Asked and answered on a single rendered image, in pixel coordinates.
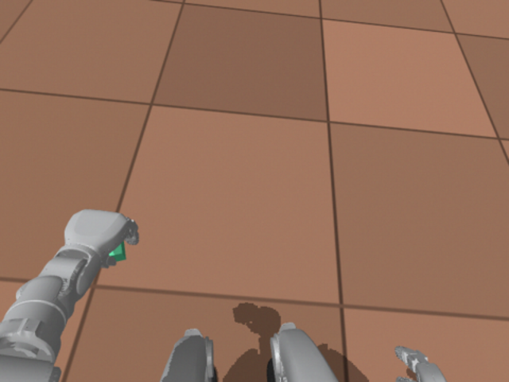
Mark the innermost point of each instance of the left robot arm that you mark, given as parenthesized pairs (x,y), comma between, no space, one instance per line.
(31,329)

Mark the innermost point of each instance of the left robot hand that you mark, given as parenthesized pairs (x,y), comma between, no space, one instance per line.
(101,231)

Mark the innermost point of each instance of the cube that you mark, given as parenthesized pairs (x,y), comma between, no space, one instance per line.
(119,253)

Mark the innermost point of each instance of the right robot hand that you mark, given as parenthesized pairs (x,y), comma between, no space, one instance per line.
(418,363)

